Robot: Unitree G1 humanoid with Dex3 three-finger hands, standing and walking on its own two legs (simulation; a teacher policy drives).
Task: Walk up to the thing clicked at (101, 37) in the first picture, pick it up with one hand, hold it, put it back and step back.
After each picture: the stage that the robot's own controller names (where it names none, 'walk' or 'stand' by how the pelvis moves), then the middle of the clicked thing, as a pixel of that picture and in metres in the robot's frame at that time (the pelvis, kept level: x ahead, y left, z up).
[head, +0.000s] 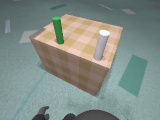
stand; (100, 47) +0.56 -0.05 +0.09
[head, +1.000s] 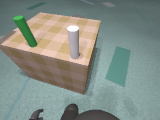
walk; (74, 44) +0.50 +0.16 +0.12
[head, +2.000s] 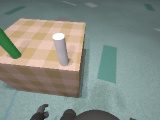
stand; (61, 51) +0.44 +0.22 +0.10
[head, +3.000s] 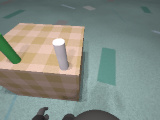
stand; (61, 56) +0.42 +0.21 +0.09
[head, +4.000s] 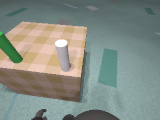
stand; (63, 57) +0.41 +0.20 +0.09
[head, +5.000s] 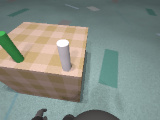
stand; (65, 57) +0.41 +0.19 +0.09
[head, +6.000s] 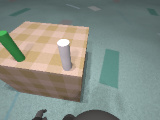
stand; (65, 57) +0.42 +0.19 +0.09
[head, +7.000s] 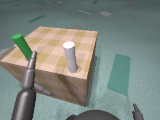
rise first; (71, 59) +0.41 +0.18 +0.09
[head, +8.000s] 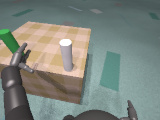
go down; (67, 57) +0.42 +0.17 +0.10
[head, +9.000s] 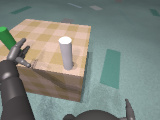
go down; (67, 55) +0.42 +0.17 +0.11
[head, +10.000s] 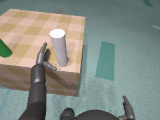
close in; (60, 51) +0.42 +0.18 +0.13
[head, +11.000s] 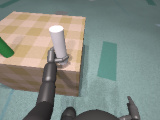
close; (60, 48) +0.44 +0.19 +0.14
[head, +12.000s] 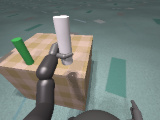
lift; (64, 43) +0.35 +0.16 +0.30
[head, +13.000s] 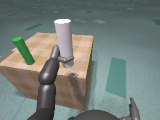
hold; (65, 46) +0.34 +0.15 +0.29
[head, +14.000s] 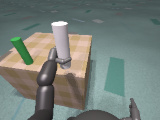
hold; (63, 48) +0.34 +0.17 +0.27
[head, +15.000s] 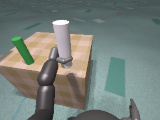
hold; (64, 47) +0.34 +0.16 +0.28
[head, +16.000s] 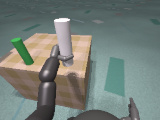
crouch; (65, 45) +0.35 +0.15 +0.29
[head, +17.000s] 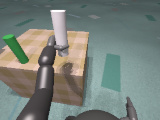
crouch; (61, 35) +0.43 +0.18 +0.29
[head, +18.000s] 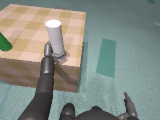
lower; (57, 43) +0.45 +0.20 +0.15
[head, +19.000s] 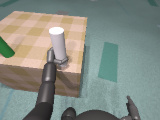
lower; (59, 49) +0.42 +0.19 +0.14
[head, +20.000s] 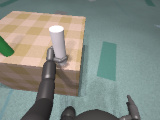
lower; (59, 48) +0.43 +0.19 +0.14
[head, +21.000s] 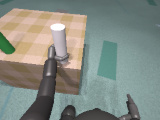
lower; (60, 46) +0.44 +0.19 +0.14
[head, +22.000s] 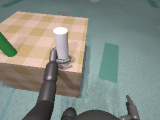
open; (62, 49) +0.43 +0.18 +0.14
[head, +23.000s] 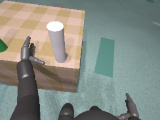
rise; (58, 46) +0.43 +0.18 +0.15
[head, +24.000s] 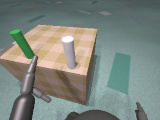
sink last; (70, 54) +0.43 +0.19 +0.13
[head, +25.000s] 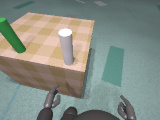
stand; (67, 49) +0.43 +0.18 +0.14
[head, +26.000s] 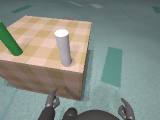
stand; (64, 50) +0.42 +0.18 +0.15
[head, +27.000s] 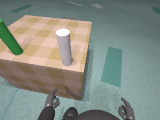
stand; (65, 50) +0.42 +0.18 +0.15
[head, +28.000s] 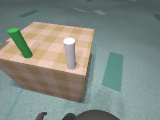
stand; (70, 55) +0.44 +0.17 +0.09
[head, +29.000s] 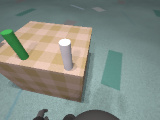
stand; (66, 56) +0.42 +0.19 +0.09
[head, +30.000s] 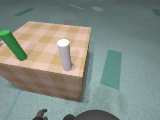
stand; (65, 57) +0.42 +0.19 +0.09
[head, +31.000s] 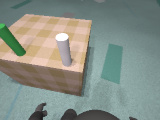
walk; (65, 52) +0.43 +0.19 +0.10
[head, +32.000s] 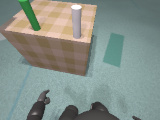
walk; (76, 24) +0.69 +0.16 +0.12
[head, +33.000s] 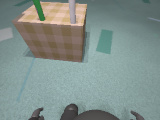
stand; (72, 12) +1.05 +0.29 +0.11
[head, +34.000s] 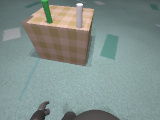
stand; (79, 16) +1.03 +0.19 +0.10
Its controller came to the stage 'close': yes
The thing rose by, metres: 0.20
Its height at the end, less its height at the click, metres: +0.00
